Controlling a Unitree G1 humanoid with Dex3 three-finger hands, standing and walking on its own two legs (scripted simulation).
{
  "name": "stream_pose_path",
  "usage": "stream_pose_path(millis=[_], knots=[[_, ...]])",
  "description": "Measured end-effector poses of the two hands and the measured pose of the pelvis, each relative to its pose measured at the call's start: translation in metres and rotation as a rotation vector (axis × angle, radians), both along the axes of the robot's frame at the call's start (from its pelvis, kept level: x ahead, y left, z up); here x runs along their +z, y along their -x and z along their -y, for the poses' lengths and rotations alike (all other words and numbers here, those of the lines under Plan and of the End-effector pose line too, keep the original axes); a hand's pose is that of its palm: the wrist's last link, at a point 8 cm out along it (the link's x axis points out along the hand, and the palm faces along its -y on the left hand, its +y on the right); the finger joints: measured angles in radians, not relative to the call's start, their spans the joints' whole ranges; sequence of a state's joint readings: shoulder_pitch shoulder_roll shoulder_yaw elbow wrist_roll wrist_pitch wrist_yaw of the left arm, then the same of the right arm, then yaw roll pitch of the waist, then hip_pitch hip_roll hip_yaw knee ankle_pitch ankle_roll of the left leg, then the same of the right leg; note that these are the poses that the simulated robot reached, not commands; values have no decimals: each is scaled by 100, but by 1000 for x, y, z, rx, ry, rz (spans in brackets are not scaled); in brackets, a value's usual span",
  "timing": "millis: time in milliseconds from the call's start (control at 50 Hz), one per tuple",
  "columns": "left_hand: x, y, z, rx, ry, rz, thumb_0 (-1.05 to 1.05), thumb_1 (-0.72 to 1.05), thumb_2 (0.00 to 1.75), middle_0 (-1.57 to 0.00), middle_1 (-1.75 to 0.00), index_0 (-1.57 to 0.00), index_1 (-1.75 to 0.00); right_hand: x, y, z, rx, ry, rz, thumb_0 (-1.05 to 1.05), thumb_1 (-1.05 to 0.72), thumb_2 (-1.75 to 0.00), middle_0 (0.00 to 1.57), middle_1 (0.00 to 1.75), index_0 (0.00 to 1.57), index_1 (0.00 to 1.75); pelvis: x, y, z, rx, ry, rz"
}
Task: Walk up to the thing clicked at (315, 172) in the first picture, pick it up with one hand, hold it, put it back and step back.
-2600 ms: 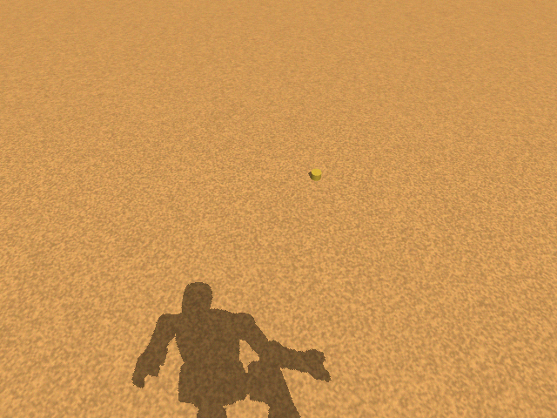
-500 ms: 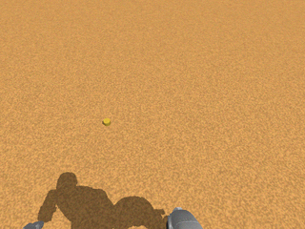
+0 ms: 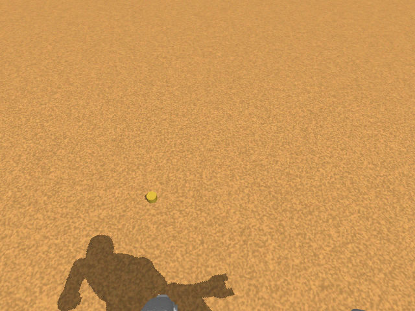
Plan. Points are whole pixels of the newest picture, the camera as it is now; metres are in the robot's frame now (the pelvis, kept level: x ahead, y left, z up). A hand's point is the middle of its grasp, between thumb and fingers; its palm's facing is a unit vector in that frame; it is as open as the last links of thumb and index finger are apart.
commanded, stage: walk up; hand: left
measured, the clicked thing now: (151, 197) +0.76 +0.30 -0.74
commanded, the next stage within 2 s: none
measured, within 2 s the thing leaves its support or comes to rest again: neither
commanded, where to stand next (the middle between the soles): +0.35 +0.03 m, yaw +1 degrees
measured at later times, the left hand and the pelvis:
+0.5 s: hand (92, 249) +0.26 +0.28 -0.12, palm faces -0.04 -0.90 -0.43, open 7.4 cm; pelvis +0.17 +0.00 -0.01, yaw +0 degrees
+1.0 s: hand (93, 228) +0.33 +0.30 -0.16, palm faces -0.06 -0.93 -0.37, open 7.4 cm; pelvis +0.28 +0.03 -0.01, yaw -1 degrees
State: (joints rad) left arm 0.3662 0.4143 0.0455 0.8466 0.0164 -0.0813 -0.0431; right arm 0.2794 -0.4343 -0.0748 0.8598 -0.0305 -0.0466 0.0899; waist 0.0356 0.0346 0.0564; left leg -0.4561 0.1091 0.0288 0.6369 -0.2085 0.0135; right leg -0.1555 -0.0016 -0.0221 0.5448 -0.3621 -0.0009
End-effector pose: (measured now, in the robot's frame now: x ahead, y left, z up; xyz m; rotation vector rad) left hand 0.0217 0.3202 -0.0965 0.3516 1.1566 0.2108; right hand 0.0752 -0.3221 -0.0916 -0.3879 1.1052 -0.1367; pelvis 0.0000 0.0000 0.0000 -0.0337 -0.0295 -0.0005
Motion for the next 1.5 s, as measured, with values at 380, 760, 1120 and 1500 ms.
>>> stream_pose_path(millis=[380, 760, 1120, 1500], knots=[[8, -184, -14, -88, -3, 19, 0, 90, 90, -20, -30, -20, -30, 0, -68, -18, -102, -10, -48, 1, -90, -90, 20, 30, 20, 30, 6, -130, -16, -17, -49, 11], [13, -251, -10, -9, -50, 9, 0, 90, 90, -21, -30, -21, -30, -15, -233, -16, -26, -22, -47, 1, -91, -90, 20, 30, 20, 30, 3, -238, -12, 4, -23, 11], [-21, -315, -21, -8, -30, -53, 0, 90, 90, -20, -30, -20, -30, -22, -286, -31, -75, 10, -26, 1, -90, -90, 20, 30, 20, 30, -11, -291, -24, -7, -18, 10], [-4, -403, -4, -11, 28, 26, 0, 90, 90, -20, -30, -21, -30, -18, -322, -53, -91, -42, -83, 1, -91, -90, 20, 30, 20, 30, 10, -322, -28, 0, -30, 8]])
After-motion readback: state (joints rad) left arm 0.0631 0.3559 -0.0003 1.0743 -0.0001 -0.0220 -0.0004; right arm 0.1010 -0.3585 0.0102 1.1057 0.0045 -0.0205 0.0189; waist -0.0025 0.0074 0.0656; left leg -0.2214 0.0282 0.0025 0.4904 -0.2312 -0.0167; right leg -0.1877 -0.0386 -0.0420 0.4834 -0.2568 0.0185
